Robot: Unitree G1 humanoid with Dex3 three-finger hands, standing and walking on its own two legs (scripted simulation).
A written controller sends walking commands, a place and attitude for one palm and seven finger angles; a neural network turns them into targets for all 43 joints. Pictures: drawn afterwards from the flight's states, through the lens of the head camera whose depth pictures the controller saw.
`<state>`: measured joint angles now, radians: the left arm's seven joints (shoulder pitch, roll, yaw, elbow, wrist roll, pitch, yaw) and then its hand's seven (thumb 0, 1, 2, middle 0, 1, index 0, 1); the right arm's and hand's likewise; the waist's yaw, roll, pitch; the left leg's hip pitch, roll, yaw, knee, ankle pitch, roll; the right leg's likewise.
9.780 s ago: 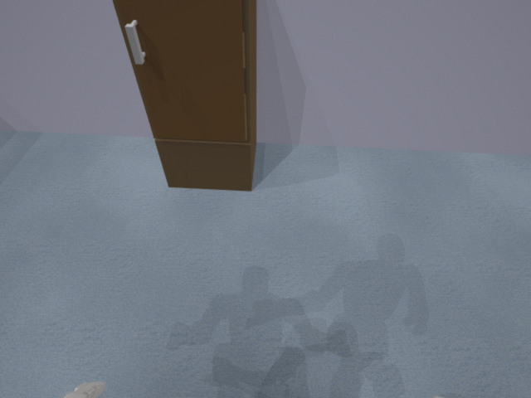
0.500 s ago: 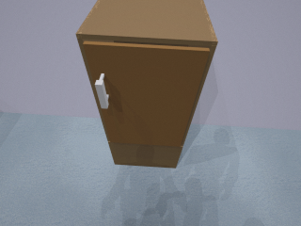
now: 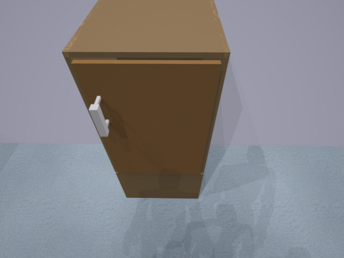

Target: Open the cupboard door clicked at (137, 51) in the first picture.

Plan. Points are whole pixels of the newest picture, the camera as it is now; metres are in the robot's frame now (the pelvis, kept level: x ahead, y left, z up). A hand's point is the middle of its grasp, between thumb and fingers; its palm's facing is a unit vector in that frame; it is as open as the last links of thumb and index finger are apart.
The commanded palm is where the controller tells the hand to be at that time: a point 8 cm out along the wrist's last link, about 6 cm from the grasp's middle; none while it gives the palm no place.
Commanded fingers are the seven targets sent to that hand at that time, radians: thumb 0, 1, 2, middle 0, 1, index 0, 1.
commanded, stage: come to a stop and stand still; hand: left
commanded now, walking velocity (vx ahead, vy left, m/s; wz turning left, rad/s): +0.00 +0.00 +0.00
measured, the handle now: (101, 116) +0.51 +0.24 +0.01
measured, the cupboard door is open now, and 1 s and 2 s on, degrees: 0 0 0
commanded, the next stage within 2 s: look again from close up in 0.32 s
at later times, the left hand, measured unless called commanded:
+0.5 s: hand out of the picture +0.03 +0.18 -0.17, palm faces +0.01 -0.98 -0.21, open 7.3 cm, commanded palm none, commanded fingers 0.00 0.90 0.90 -0.20 -0.30 -0.20 -0.30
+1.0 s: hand out of the picture +0.01 +0.19 -0.16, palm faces +0.00 -0.97 -0.23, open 7.3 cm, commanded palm none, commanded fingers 0.00 0.90 0.90 -0.20 -0.30 -0.20 -0.30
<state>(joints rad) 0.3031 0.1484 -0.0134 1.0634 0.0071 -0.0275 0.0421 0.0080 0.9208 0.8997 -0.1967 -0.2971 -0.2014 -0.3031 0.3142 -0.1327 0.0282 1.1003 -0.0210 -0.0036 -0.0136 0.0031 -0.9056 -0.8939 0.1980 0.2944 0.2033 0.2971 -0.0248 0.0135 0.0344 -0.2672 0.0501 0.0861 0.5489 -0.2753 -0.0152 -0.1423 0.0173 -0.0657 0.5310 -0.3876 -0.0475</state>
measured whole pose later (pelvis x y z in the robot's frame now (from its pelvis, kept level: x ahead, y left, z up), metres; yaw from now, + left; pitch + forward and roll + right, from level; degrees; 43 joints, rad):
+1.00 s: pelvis +0.00 +0.00 +0.01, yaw -1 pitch -1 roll +1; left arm 0.27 0.21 0.00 1.10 0.01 -0.01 0.02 0.00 0.91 0.90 -0.20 -0.30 -0.20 -0.30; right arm 0.21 -0.20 0.02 1.14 -0.02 0.00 -0.02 0.00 -0.90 -0.89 0.20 0.29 0.20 0.30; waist 0.00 -0.02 0.03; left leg -0.19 0.05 0.10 0.43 -0.21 -0.02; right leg -0.08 0.02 -0.06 0.42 -0.33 -0.05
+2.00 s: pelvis -0.06 +0.03 -0.06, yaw +1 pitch +12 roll -3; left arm 0.23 0.30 0.27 0.17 -0.32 -0.38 -0.35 0.00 0.01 0.52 -0.26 -0.87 -0.27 -0.88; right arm 0.28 -0.26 0.01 0.61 0.02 -0.21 -0.07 0.01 -0.90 -0.89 0.20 0.30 0.21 0.30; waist -0.02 0.03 -0.10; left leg -0.88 0.06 0.03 1.04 -0.38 0.03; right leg -0.72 0.00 -0.11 1.02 -0.51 -0.03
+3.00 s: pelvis -0.05 +0.03 -0.04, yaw +1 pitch +10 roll -3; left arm -0.03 0.42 0.43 0.43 -0.36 -0.30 -0.53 -0.02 -0.50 0.30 -0.30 -1.20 -0.30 -1.20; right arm 0.29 -0.29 0.04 0.57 0.04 -0.18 -0.07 0.01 -0.90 -0.89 0.20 0.30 0.21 0.30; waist -0.02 0.02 -0.07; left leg -0.73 0.06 0.04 0.90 -0.34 0.03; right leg -0.58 0.01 -0.10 0.87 -0.46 -0.02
